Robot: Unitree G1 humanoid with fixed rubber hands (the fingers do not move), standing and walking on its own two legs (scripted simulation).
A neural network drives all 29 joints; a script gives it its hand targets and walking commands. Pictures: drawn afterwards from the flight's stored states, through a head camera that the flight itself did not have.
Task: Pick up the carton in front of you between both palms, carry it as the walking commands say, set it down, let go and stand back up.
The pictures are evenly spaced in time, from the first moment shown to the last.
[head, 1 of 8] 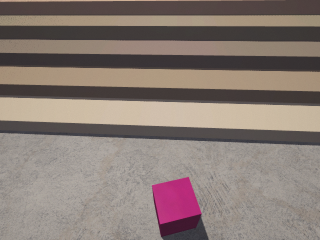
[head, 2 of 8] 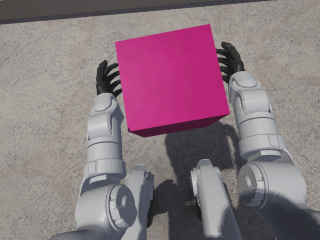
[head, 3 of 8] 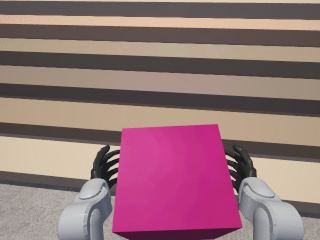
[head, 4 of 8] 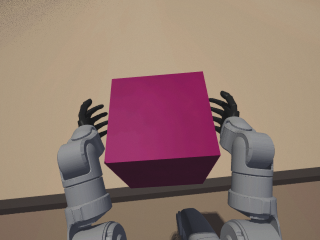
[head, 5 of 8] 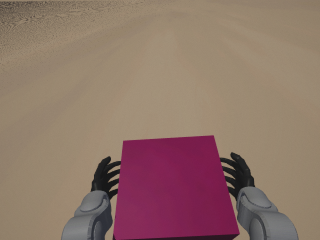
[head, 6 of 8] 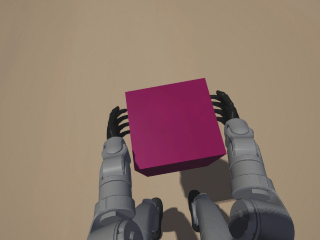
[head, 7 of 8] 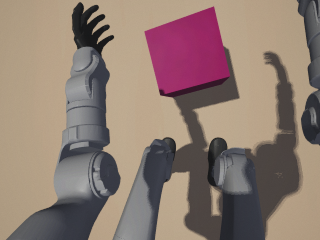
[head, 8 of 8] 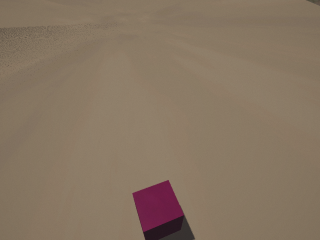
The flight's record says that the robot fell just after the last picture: no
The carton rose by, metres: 1.76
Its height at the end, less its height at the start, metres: +1.02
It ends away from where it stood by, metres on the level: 5.07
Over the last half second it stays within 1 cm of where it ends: yes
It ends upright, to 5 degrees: yes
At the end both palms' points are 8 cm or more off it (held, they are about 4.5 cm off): yes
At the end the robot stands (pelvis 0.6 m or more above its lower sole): yes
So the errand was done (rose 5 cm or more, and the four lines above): yes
